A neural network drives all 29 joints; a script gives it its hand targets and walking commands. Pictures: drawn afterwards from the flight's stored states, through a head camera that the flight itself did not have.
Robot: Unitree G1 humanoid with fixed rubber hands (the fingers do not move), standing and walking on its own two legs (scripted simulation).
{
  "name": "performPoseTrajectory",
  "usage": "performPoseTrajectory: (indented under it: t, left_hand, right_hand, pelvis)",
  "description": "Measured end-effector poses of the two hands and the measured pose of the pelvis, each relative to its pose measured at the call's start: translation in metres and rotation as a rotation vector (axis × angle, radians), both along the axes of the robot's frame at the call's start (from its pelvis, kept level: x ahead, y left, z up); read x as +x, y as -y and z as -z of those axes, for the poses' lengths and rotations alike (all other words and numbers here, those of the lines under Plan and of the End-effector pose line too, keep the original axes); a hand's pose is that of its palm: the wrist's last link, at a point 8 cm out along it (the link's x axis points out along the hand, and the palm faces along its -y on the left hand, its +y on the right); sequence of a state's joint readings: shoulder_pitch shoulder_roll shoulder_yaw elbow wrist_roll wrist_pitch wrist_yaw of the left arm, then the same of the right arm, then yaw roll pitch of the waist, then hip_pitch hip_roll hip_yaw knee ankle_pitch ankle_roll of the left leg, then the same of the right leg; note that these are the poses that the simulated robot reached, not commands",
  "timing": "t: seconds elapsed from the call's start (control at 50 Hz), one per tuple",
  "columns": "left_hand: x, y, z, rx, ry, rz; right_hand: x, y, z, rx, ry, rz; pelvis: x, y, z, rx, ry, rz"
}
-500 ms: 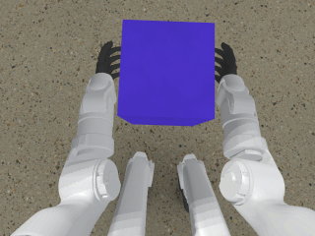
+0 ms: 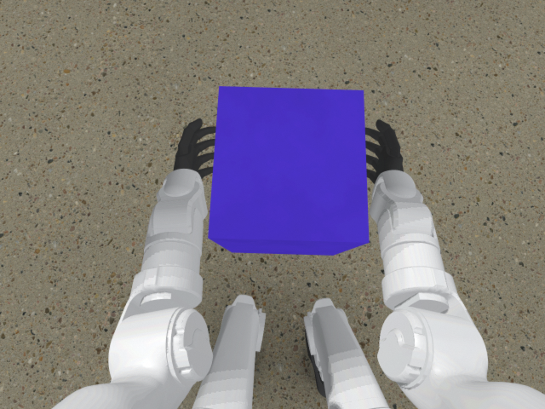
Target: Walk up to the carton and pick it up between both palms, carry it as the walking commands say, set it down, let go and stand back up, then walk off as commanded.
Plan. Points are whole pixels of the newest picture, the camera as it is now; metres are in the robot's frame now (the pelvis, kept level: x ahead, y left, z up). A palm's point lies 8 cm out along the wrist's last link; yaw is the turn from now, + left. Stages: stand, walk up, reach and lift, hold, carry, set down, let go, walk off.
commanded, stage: reach and lift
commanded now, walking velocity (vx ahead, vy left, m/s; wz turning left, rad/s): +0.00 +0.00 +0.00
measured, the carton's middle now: (286, 185) +0.44 +0.01 -0.12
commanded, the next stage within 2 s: none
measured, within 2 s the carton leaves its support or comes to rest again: neither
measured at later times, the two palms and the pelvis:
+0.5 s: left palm (176, 169) +0.41 +0.15 +0.02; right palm (409, 170) +0.41 -0.14 +0.03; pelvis +0.02 +0.00 +0.07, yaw +1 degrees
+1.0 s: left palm (157, 164) +0.38 +0.15 +0.09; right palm (442, 165) +0.39 -0.14 +0.10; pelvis +0.04 +0.00 +0.12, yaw +1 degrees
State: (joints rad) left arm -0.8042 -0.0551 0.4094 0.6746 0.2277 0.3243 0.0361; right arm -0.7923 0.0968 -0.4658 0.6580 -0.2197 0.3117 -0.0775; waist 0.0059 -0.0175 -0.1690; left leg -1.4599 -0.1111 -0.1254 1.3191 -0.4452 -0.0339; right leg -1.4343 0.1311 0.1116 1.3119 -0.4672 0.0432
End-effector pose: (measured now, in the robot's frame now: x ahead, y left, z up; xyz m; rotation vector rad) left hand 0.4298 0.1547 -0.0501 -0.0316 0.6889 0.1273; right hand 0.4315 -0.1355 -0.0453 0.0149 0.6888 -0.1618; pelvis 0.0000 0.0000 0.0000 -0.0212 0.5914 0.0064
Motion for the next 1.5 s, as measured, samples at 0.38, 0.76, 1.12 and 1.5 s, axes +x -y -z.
performPoseTrajectory:
  t: [0.38,0.76,1.12,1.5]
  left_hand:
    - [-0.018,0.002,-0.053,-0.006,-0.001,-0.008]
    - [-0.037,0.003,-0.109,0.001,-0.006,-0.011]
    - [-0.052,0.006,-0.160,0.011,0.004,-0.005]
    - [-0.069,0.007,-0.213,0.032,0.023,0.002]
  right_hand:
    - [-0.017,0.002,-0.053,0.002,-0.001,0.000]
    - [-0.034,0.003,-0.109,-0.004,-0.005,-0.011]
    - [-0.051,0.006,-0.159,-0.006,0.004,-0.012]
    - [-0.066,0.008,-0.211,-0.019,0.023,-0.029]
  pelvis:
    - [0.018,0.001,-0.049,0.004,0.096,-0.006]
    - [0.032,-0.001,-0.097,0.011,0.215,-0.011]
    - [0.044,0.000,-0.130,0.019,0.360,-0.006]
    - [0.053,0.001,-0.147,0.024,0.553,-0.012]
